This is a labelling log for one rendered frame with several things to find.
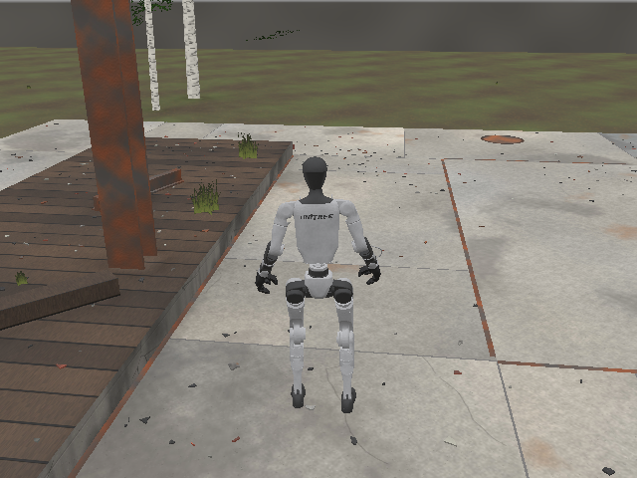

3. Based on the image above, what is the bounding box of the robot left upper arm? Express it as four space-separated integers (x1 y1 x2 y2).
268 201 296 256

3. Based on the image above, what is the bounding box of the robot left hand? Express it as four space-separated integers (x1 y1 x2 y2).
255 272 278 294

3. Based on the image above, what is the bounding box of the left robot thigh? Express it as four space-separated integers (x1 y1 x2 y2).
286 278 306 345

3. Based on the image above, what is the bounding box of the robot torso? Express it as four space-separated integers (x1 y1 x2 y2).
294 195 339 299

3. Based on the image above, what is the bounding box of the robot right upper arm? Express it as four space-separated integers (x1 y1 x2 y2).
336 199 368 253

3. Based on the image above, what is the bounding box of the robot right forearm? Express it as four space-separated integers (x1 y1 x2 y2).
359 237 378 269

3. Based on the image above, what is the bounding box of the robot left forearm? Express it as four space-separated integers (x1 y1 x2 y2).
258 241 278 278

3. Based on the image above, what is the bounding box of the robot right hand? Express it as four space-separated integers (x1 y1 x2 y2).
358 265 381 285

